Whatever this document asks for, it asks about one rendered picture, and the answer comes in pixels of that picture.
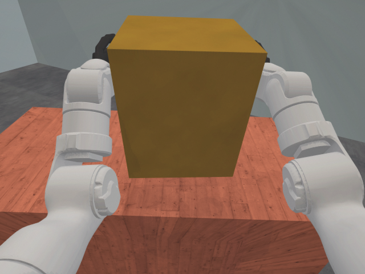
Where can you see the left robot upper arm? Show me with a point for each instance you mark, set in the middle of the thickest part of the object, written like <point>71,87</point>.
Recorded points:
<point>78,198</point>

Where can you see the carton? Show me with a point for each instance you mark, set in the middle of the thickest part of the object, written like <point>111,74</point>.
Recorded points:
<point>184,90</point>

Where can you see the left robot hand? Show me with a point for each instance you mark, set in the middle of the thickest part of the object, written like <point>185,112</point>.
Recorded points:
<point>101,48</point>

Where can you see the pedestal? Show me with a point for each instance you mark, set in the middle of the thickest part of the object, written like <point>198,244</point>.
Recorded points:
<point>205,225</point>

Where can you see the robot left forearm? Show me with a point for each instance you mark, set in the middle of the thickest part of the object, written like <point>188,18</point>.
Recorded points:
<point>86,116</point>

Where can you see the right robot hand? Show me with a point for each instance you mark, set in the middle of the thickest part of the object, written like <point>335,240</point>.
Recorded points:
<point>267,59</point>

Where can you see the robot right forearm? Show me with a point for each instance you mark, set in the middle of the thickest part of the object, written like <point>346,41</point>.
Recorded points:
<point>301,127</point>

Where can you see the right robot upper arm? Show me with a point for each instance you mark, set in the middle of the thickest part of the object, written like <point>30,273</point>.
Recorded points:
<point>326,188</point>

